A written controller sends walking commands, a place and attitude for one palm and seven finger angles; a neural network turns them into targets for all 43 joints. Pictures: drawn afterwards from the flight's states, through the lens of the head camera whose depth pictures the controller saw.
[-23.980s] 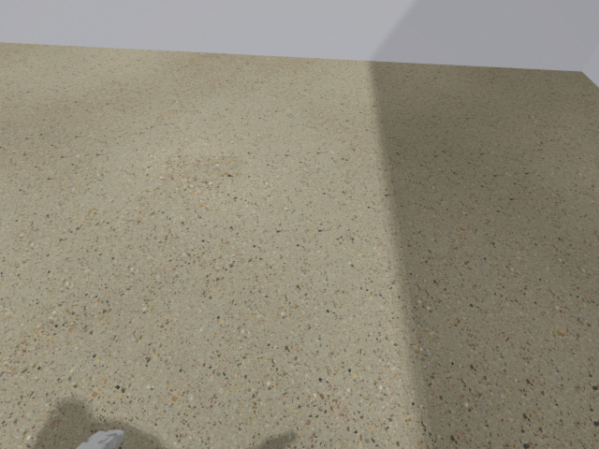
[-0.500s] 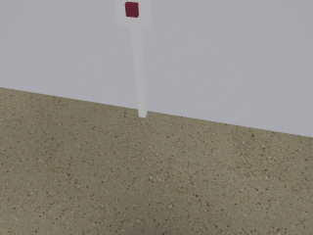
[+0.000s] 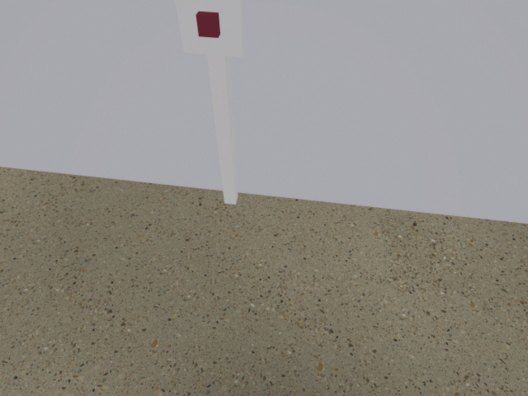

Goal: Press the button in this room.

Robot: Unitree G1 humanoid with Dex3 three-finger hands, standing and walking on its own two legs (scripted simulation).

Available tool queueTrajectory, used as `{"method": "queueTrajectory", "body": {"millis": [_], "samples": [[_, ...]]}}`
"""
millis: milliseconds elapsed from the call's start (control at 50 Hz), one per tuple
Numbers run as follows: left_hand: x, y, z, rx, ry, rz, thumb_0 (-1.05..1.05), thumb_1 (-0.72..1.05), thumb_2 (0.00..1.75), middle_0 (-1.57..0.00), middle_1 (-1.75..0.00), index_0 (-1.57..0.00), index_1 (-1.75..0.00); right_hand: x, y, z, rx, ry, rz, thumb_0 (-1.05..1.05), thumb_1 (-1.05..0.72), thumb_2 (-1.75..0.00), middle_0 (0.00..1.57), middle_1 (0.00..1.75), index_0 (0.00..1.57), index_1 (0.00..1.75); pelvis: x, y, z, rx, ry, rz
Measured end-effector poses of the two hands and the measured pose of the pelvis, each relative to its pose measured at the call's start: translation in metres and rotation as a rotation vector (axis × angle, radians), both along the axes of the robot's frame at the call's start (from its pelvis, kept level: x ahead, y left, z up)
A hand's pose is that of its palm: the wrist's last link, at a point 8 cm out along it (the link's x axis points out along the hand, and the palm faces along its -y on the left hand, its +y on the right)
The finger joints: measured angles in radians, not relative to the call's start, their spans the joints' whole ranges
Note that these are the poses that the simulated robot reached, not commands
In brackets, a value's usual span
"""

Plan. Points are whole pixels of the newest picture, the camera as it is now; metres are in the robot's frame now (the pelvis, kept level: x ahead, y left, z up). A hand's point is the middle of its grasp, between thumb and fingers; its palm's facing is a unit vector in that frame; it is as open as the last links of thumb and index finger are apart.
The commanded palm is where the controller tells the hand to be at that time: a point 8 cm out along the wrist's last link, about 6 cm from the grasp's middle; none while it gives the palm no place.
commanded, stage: stand and wait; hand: left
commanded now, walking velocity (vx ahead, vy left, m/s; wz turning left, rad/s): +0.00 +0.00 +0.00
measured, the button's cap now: (208, 24) +1.06 +0.24 +0.10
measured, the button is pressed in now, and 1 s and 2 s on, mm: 0 0 0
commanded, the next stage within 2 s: look at it before walking up in 0.14 s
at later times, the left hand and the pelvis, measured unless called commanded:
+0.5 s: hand out of the picture +0.00 +0.15 -0.18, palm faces +0.03 -0.99 -0.14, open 7.3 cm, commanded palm none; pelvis +0.02 +0.01 +0.00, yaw -1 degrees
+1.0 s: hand out of the picture +0.02 +0.17 -0.18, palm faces +0.05 -0.98 -0.18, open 7.3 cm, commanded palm none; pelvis +0.04 +0.00 -0.01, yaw +1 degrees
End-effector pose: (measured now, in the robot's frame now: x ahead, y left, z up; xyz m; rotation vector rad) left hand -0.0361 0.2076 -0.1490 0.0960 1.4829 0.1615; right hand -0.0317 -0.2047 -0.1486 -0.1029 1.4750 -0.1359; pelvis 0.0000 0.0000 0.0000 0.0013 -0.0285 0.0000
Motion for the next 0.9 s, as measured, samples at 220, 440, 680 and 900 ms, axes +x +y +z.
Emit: {"method": "queueTrajectory", "body": {"millis": [220, 440, 680, 900], "samples": [[0.033, 0.007, -0.001, 0.016, -0.043, -0.035, 0.01, 0.93, 0.9, -0.19, -0.3, -0.2, -0.3, -0.015, 0.02, -0.002, 0.03, 0.04, -0.052, 0.01, -0.9, -0.9, 0.2, 0.3, 0.2, 0.3, 0.011, 0.004, -0.001, -0.001, 0.001, -0.013], [0.032, -0.001, -0.004, -0.009, -0.019, -0.024, 0.01, 0.92, 0.9, -0.19, -0.3, -0.2, -0.3, 0.01, 0.014, -0.002, 0.008, 0.007, -0.041, 0.01, -0.9, -0.9, 0.2, 0.3, 0.2, 0.3, 0.02, 0.005, -0.002, -0.006, 0.009, -0.014], [0.033, -0.008, -0.006, -0.03, -0.004, -0.017, 0.0, 0.91, 0.9, -0.19, -0.3, -0.2, -0.3, 0.035, 0.006, -0.001, -0.016, -0.031, -0.024, 0.0, -0.9, -0.9, 0.2, 0.3, 0.2, 0.3, 0.029, 0.004, -0.003, -0.01, 0.01, -0.012], [0.046, 0.002, -0.004, 0.001, -0.028, -0.027, 0.0, 0.91, 0.9, -0.19, -0.3, -0.2, -0.3, 0.035, 0.002, -0.002, -0.016, -0.023, -0.026, 0.01, -0.9, -0.9, 0.2, 0.3, 0.2, 0.3, 0.032, 0.003, -0.003, -0.011, 0.006, -0.009]]}}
